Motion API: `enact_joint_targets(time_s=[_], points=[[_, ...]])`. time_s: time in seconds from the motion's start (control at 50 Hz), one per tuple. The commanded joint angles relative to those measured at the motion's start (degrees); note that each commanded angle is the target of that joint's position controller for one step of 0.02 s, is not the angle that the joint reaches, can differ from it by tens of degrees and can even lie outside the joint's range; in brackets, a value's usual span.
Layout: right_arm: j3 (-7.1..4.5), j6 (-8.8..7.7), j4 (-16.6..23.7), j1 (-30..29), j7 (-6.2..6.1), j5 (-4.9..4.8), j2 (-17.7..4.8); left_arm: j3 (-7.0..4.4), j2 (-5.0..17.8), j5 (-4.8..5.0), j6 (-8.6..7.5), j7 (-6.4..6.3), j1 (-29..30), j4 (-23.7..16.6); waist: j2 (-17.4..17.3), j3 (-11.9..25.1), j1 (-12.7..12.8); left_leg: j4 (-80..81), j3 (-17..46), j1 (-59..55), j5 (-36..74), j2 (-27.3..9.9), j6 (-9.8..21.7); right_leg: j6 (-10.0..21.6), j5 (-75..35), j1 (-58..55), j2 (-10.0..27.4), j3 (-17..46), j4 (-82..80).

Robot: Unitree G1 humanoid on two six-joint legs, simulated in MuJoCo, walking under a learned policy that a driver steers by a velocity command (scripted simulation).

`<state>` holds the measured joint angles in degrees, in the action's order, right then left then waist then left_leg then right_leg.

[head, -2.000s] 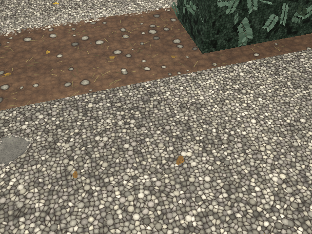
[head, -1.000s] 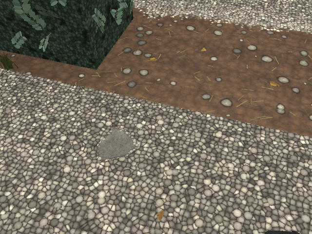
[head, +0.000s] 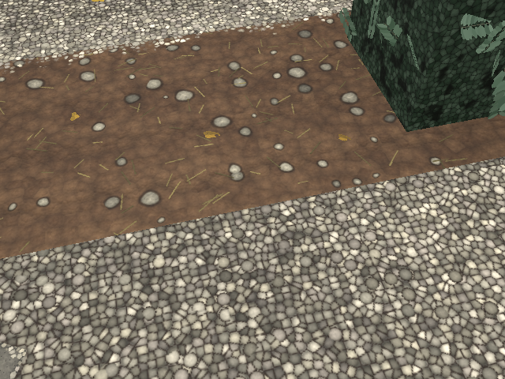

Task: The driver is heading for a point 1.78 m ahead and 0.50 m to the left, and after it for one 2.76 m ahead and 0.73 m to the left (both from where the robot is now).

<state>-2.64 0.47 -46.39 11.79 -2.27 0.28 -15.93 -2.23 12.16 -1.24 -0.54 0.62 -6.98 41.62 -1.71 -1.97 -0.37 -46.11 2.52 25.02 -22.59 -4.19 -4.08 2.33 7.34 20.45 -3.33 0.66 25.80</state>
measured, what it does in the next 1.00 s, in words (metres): steps on the spot, turning left: left foot, then right foot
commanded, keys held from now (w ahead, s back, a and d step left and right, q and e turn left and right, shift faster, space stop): q+shift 0.56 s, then shift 0.22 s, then e+shift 0.14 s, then w+e+shift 0.08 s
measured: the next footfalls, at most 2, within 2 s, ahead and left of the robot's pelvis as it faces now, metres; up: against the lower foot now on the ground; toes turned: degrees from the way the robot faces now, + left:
left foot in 0.08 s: +0.07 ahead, +0.14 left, +0.00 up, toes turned +3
right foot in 0.40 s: +0.10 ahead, -0.10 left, +0.00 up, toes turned +23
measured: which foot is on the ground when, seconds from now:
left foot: up 0.00-0.06, down 0.08-0.40, up 0.42-0.82, down 0.84-1.00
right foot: down 0.00-0.12, up 0.14-0.38, down 0.40-0.86, up 0.88-1.00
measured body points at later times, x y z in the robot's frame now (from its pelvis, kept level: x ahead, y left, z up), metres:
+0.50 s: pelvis +0.03 -0.02 +0.01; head +0.08 -0.02 +0.45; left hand +0.08 +0.29 -0.09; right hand +0.29 -0.25 -0.09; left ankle -0.01 +0.12 -0.68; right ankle +0.07 -0.11 -0.73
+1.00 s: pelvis +0.03 +0.03 +0.01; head +0.05 +0.06 +0.45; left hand -0.04 +0.32 -0.12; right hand +0.33 -0.08 -0.07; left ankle -0.03 +0.12 -0.73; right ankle +0.06 -0.11 -0.67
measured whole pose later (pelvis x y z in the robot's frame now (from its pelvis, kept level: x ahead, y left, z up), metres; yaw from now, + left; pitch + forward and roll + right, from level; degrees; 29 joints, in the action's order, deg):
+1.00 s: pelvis +0.03 +0.03 +0.01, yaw +28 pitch +2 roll +0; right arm -2.2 0.5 -36.5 5.5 -1.3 0.0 -12.9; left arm -4.0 18.5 2.0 1.9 0.7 -14.0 46.0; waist 2.4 -2.0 2.6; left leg -25.6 -4.1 12.7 -14.7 -1.0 1.4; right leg -2.9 28.5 24.6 3.9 -1.3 57.1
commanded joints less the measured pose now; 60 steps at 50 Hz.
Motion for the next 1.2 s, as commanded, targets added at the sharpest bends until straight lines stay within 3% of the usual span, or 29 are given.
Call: enact_joint_targets(time_s=[0.02,0.08,0.12,0.14,0.18,0.2,0.26,0.3,0.38,0.4,0.42,0.44,0.46,0.5,0.58,0.76,0.82,0.84,0.86,0.88,0.9,0.92,0.94,0.96,1.0,1.06,1.14,1.16,1.2], points=[[-0.55,0.51,0.22,7.58,-0.02,0.06,-2.9,-1.26,5.75,-0.06,-0.65,-0.79,4.84,-2.95,9.31,8.94,-2.79,8.19,-1.77,-14.71,10.36,0.82,1.15,8.95,3.54,1.57,13.16,7.87,-8.96],[-1.69,0.76,4.74,1.26,0.4,0.42,-7.87,-2.55,9.55,0.74,0.26,-2.11,2.31,-1.82,7.39,2.8,-1.19,10.89,-1.17,-10.12,12.84,0.98,5.26,4.79,15.65,1.36,12.34,7.7,-6.02],[-3.13,0.87,6.58,-1.9,0.23,-0.66,-12.27,-2.89,8.69,0.24,0.73,-3.06,-1.65,-2.05,-7.05,0.02,2.56,18.51,8.72,-3.68,16.58,-3.49,10.95,0.07,16.44,-0.27,4.63,-0.76,2.14],[-3.59,0.69,6.96,-0.56,0.21,-0.67,-12.35,-3.01,8.13,0.51,0.95,-3.61,1.1,-2.5,-10.61,-0.57,0.55,24.08,15.72,-2.38,12.84,-6.36,13.75,-2.01,13.69,-0.17,0.5,-5.16,10.48],[-3.74,-0.35,6.86,3.0,0.02,-0.01,-12.39,-3.22,6.83,0.99,1.03,-3.68,5.99,-4.47,-15.02,0.37,-2.69,29.01,27.96,-9.56,19.58,-11.62,19.34,-2.67,23.0,8.88,-3.07,-0.41,24.71],[-3.9,-1.2,7.17,3.11,0.04,0.14,-12.16,-3.47,7.03,1.27,0.96,-3.35,4.82,-4.59,-13.27,2.32,-2.39,28.06,29.04,-13.4,24.91,-12.48,20.32,-2.71,26.97,12.33,-2.25,3.54,31.76],[-4.42,-0.61,9.25,-2.64,-0.41,-2.23,-10.78,-3.26,6.67,1.77,0.01,-2.8,3.41,-4.35,-6.16,7.11,0.15,23.09,23.55,-19.5,32.95,-7.9,15.22,-3.64,20.97,12.48,-0.08,5.37,23.38],[-4.87,1.33,10.1,-3.26,-0.84,-2.38,-11.04,-2.76,5.44,2.08,-0.7,-1.88,4.0,-4.67,-7.3,9.69,-0.22,21.86,23.17,-18.99,35.02,-5.44,14.16,-4.8,16.24,6.27,-1.61,4.26,15.25],[-4.91,2.59,12.96,-6.78,-0.55,-3.16,-10.1,-4.21,8.48,2.57,-0.57,-0.53,-4.71,-1.97,-7.2,10.14,3.48,19.52,23.87,-9.65,21.86,-0.42,10.16,-4.32,1.17,-12.34,-0.63,2.41,-6.88],[-4.15,2.78,12.57,-3.12,-0.36,-2.59,-6.84,-5.24,11.97,1.87,-0.05,-1.06,-5.85,-1.95,1.04,10.8,1.74,10.32,19.09,-0.8,4.37,4.47,6.9,-0.89,0.08,-20.85,9.51,11.07,-9.16],[-3.98,2.11,13.46,1.4,0.05,-2.09,-5.29,-5.76,16.74,-0.55,0.57,-1.15,-2.68,-3.44,17.11,9.68,-2.02,-1.85,10.75,10.7,-12.98,12.54,3.56,8.31,-9.39,-20.42,23.54,27.77,-9.82],[-5.47,1.3,13.11,1.4,0.25,-1.45,-11.02,-5.33,14.85,-1.82,0.09,-1.13,-0.23,-5.04,13.77,7.54,-1.79,-13.05,9.9,12.82,-11.89,6.28,1.67,12.56,-9.62,-16.26,28.48,29.22,-11.21],[-6.59,1.45,12.0,0.88,0.31,-1.88,-14.0,-4.4,11.42,-1.38,-0.25,-1.53,3.16,-6.11,8.84,5.17,-2.5,-17.58,8.43,12.36,-7.53,4.6,1.17,11.3,-7.33,-13.69,24.6,22.45,-10.71],[-6.42,2.56,10.66,1.93,0.02,-1.5,-11.88,-3.65,9.17,0.43,-0.41,-2.51,6.46,-6.76,7.13,2.8,-2.72,-22.09,6.72,14.25,0.04,3.32,-0.16,7.81,-5.07,-13.61,17.95,12.31,-9.62],[-4.5,2.48,14.78,-3.9,0.95,-2.07,-7.31,-3.58,10.11,0.12,0.26,-3.78,-0.06,-5.05,8.03,3.07,1.79,-19.35,1.01,16.75,4.13,1.18,-2.64,10.23,-17.9,-18.18,17.32,4.24,-9.15],[-2.75,2.54,17.06,-6.33,1.74,-1.09,-5.57,-4.96,15.21,2.19,0.97,-0.79,-1.3,-2.94,10.63,5.6,2.24,3.45,-3.34,0.87,0.18,2.9,-0.34,11.57,-24.04,-18.82,20.14,0.07,-6.25],[-2.28,2.38,14.81,-2.58,1.99,-0.7,-3.54,-3.38,12.34,3.51,0.64,-0.47,-0.76,-1.02,9.77,6.53,-0.89,25.92,-3.69,-13.85,12.81,4.42,3.84,7.92,-21.5,-14.8,17.7,-0.2,-0.86],[-2.19,2.22,13.88,-0.92,1.67,-0.05,-4.49,-1.73,8.53,2.95,-0.13,0.1,-3.42,0.45,6.37,8.39,-0.98,30.82,-0.1,-25.52,24.01,1.72,5.14,3.6,-15.8,-8.46,15.31,-1.36,0.61],[-2.78,2.19,14.06,2.48,0.78,0.93,-9.12,-0.14,5.47,0.02,-0.84,0.87,-4.26,-0.5,-3.93,13.63,-0.2,24.17,11.18,-37.87,51.37,-10.36,7.97,-1.28,5.65,0.54,11.5,-3.83,8.3],[-2.44,1.8,13.97,-1.75,0.65,2.14,-8.7,-0.29,5.68,0.87,-0.7,1.1,-6.45,-0.14,-10.53,14.01,1.41,21.57,12.73,-31.09,52.78,-17.22,17.33,-4.39,26.46,2.44,9.17,-2.42,11.41],[-2.59,1.11,14.73,-4.13,1.11,2.0,-7.46,-1.67,11.61,1.89,-0.04,0.65,-3.58,-0.51,-7.03,11.67,-0.67,22.72,10.92,-27.05,46.77,-15.34,19.64,-5.9,28.32,2.94,8.67,-1.03,17.39],[-3.43,0.73,13.77,-4.41,0.95,1.74,-9.52,-2.99,14.45,3.04,0.42,0.29,-1.88,-1.25,-9.16,8.51,-1.3,23.8,9.61,-26.58,45.11,-14.47,19.55,-6.46,29.03,8.36,7.11,-1.79,25.69],[-4.54,0.46,12.6,-1.09,0.54,0.75,-11.78,-3.79,15.46,3.38,1.07,-0.2,-3.65,-0.18,-8.42,9.08,-2.7,27.56,9.82,-27.63,26.79,-14.39,18.96,-6.34,28.2,12.68,7.26,-1.36,33.5],[-4.55,-0.22,11.41,0.22,0.41,-0.67,-11.08,-4.19,15.57,3.46,1.77,-0.35,-4.06,-0.31,-8.49,6.63,-3.05,31.89,10.87,-25.78,4.33,-15.05,17.62,-5.65,24.3,16.15,8.97,0.52,37.22],[-3.65,-2.03,10.53,-0.81,0.12,-1.13,-8.21,-4.22,13.67,3.9,2.01,-0.34,-2.98,-1.17,-10.09,1.23,-2.46,38.44,11.72,-23.11,-14.1,-14.84,14.58,-4.77,16.45,22.15,9.87,1.32,40.31],[-3.31,-4.62,9.51,-0.77,0.0,0.07,-5.67,-4.25,11.3,3.6,0.68,-0.2,-2.68,-1.65,-6.66,0.09,-1.77,40.78,6.27,-26.3,-9.91,-14.58,12.37,-4.17,7.77,26.69,11.14,2.11,40.74],[-4.12,-5.85,7.99,0.99,0.1,0.29,-6.69,-3.76,8.8,3.78,0.14,0.5,-1.88,-3.19,-4.26,-1.15,-1.36,41.81,-0.78,-27.81,-4.62,-15.59,12.25,-4.65,3.17,29.71,12.67,2.38,37.92],[-3.85,-5.23,5.83,4.68,1.16,3.12,-7.86,-3.63,8.93,-3.15,2.24,3.24,-0.87,-2.72,0.21,-1.74,-1.34,41.88,-3.95,-25.18,-5.13,-15.75,11.58,-4.33,3.49,27.5,10.65,-0.9,37.38],[-4.13,-5.39,5.52,4.14,1.48,2.88,-8.53,-3.48,8.18,-1.49,3.3,5.32,0.42,-3.99,-4.35,-3.46,-0.61,41.99,-7.35,-23.04,-5.79,-15.57,10.28,-3.28,0.78,26.95,11.58,-0.99,34.74]])
Velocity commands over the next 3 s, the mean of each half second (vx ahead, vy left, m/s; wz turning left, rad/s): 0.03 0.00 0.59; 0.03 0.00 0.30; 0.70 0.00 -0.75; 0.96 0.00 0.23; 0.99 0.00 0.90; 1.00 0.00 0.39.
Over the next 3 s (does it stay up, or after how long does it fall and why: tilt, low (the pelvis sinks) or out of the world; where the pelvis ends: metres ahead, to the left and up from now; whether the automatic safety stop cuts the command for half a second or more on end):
stays up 1.50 0.37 0.00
